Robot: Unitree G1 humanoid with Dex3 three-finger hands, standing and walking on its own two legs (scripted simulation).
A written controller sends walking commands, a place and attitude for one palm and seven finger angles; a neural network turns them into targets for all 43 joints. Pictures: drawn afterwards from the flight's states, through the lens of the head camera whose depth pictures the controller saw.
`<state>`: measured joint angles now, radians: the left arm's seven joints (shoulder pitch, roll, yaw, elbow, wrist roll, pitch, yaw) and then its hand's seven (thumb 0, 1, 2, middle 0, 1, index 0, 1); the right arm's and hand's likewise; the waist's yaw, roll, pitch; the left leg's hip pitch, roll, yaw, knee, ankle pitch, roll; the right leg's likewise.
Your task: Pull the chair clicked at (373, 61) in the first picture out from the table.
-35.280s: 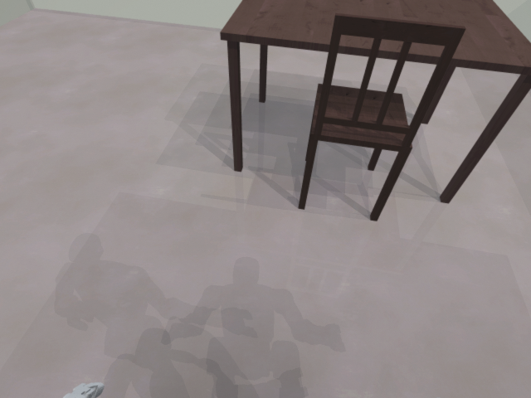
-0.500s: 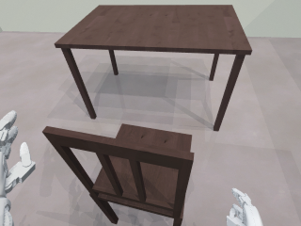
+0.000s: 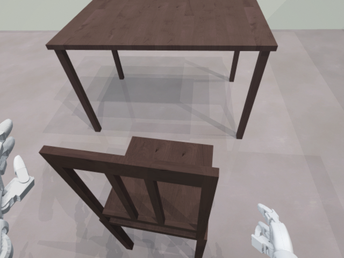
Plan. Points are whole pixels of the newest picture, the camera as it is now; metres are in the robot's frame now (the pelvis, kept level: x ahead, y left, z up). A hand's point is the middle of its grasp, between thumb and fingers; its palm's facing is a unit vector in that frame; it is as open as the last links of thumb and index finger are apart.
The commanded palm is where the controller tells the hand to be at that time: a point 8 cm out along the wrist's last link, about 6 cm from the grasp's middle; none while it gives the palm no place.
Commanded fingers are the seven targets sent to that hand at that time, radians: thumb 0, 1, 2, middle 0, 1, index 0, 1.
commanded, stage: step back with the hand held close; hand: left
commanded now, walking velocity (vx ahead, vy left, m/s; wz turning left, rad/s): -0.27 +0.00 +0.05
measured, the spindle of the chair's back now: (124, 197) +0.27 +0.17 -0.07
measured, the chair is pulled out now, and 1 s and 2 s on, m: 0.61 0.61 0.61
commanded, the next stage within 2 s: none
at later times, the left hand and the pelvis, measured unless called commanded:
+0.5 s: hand (15, 215) +0.14 +0.26 +0.15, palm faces +0.49 -0.73 -0.47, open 7.4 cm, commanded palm +0.09 +0.29 +0.18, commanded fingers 0.00 0.90 0.90 -0.20 -0.30 -0.20 -0.30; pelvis -0.05 -0.01 -0.01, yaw +0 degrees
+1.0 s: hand (7, 219) +0.14 +0.27 +0.16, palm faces +0.48 -0.72 -0.51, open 7.4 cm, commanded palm +0.07 +0.30 +0.18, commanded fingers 0.00 0.90 0.90 -0.20 -0.30 -0.20 -0.30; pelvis -0.06 +0.00 -0.02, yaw +1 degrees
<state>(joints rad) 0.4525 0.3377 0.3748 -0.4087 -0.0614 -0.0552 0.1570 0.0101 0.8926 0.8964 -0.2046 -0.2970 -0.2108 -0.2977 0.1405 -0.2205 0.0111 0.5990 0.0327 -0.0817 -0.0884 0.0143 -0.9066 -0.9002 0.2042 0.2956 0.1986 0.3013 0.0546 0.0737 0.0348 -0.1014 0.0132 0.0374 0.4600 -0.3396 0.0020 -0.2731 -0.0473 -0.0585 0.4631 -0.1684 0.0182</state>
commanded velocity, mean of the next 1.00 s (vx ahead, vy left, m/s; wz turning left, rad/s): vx -0.33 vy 0.00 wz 0.04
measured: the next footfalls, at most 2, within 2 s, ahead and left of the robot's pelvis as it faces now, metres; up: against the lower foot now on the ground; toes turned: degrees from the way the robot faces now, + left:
right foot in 1.80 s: -0.12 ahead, -0.15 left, +0.00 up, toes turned -3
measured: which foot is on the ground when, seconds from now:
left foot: down 0.00-1.00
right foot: down 0.00-1.00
